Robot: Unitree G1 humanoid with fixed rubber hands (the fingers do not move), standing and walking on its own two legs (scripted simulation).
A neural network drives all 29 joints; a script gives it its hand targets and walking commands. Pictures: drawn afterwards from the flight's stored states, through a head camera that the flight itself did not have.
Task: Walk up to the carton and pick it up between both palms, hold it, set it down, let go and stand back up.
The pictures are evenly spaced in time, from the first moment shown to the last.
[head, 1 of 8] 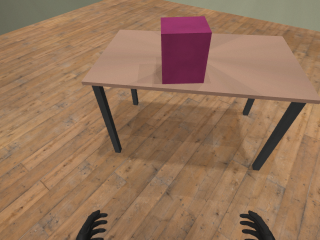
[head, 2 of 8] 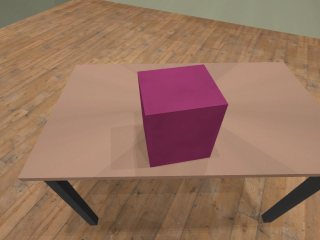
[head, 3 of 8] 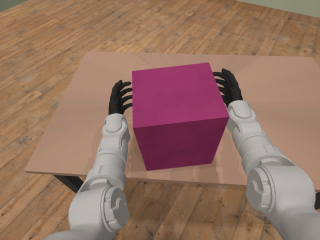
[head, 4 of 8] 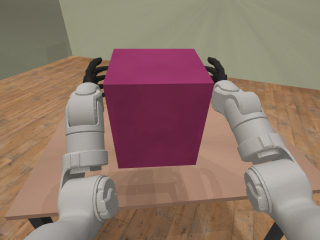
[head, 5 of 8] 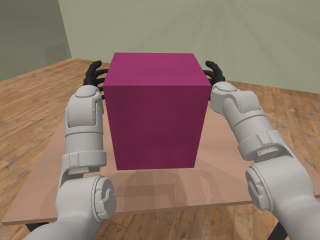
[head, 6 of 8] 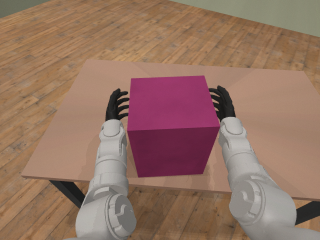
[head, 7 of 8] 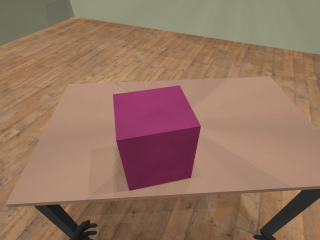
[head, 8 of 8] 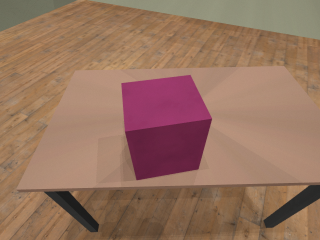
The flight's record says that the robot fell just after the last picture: no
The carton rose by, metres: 0.24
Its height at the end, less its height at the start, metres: +0.00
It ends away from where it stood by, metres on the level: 0.04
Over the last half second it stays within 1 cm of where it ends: yes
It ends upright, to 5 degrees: yes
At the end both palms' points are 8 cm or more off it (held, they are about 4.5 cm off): yes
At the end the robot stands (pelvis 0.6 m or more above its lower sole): yes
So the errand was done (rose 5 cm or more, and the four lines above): yes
